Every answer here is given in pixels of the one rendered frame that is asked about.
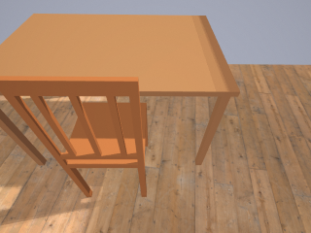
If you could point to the table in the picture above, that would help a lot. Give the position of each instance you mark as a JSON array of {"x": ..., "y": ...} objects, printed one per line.
[{"x": 172, "y": 55}]

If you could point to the chair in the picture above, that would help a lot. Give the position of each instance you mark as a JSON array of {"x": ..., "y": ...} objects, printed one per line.
[{"x": 106, "y": 134}]

